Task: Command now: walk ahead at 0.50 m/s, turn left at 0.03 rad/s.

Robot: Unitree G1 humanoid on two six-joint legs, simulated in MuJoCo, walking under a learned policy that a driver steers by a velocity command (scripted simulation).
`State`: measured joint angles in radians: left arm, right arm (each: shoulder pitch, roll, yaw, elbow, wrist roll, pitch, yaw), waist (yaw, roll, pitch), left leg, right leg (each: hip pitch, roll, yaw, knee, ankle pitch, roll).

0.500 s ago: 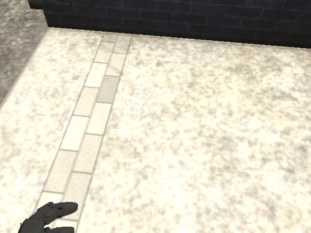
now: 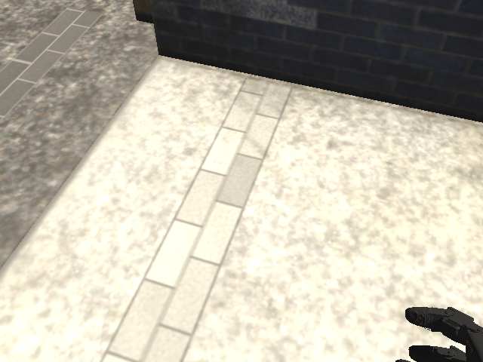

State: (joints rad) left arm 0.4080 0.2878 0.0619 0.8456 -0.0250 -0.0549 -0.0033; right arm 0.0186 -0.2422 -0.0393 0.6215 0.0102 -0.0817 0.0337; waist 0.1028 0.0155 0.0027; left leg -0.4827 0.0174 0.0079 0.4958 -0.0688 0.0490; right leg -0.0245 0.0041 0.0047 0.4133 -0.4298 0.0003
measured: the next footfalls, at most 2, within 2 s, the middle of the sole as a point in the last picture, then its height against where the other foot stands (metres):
right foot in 0.52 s outside the picture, level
left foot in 0.92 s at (243, 345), level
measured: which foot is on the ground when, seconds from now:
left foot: down 0.00-0.54, up 0.56-0.90, down 0.92-1.00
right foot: down 0.00-0.02, up 0.04-0.50, down 0.52-1.00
